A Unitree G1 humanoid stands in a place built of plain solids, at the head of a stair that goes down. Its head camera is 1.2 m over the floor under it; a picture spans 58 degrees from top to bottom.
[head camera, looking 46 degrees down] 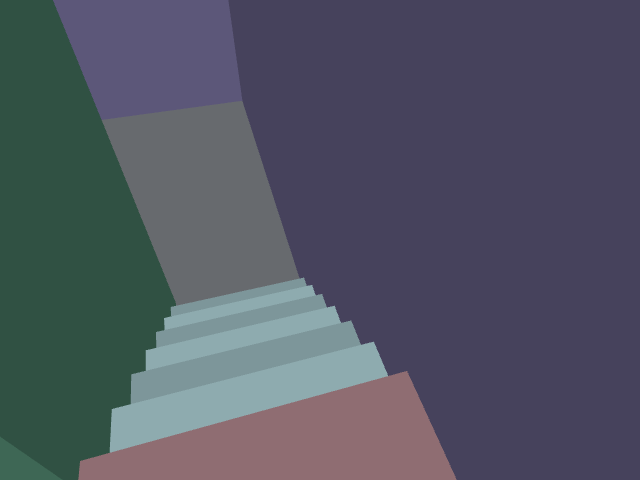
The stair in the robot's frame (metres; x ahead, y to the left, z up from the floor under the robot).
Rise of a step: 0.19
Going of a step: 0.23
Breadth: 0.91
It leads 16 degrees to the left of straight ahead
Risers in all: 7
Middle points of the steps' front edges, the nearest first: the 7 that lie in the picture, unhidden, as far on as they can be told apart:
0.49 0.18 0.00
0.71 0.24 -0.19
0.93 0.30 -0.39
1.14 0.36 -0.58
1.36 0.43 -0.78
1.58 0.49 -0.97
1.80 0.55 -1.17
